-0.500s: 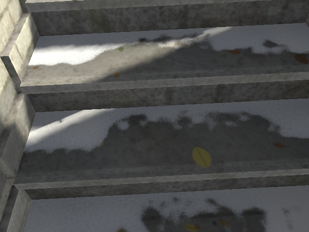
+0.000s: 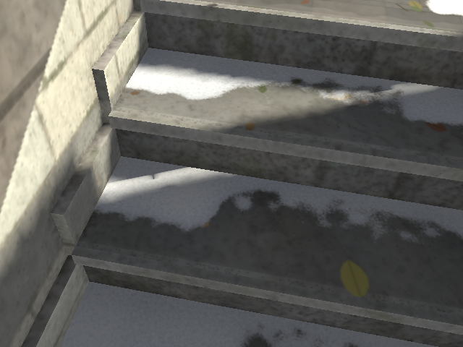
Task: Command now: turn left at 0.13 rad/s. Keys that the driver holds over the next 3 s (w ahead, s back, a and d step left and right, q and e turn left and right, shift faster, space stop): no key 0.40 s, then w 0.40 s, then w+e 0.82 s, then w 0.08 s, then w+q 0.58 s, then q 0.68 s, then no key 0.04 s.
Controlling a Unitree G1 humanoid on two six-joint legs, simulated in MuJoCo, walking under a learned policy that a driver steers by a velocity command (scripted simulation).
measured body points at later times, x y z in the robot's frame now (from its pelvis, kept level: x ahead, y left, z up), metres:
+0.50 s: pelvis +0.03 -0.01 +0.02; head +0.03 -0.02 +0.47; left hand +0.02 +0.23 -0.13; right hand +0.09 -0.24 -0.13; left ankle +0.02 +0.10 -0.72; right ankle +0.00 -0.16 -0.72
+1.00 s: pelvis +0.18 +0.02 +0.03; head +0.23 +0.02 +0.47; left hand +0.05 +0.23 -0.11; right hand +0.46 -0.10 -0.01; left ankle +0.34 +0.15 -0.56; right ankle +0.01 -0.16 -0.71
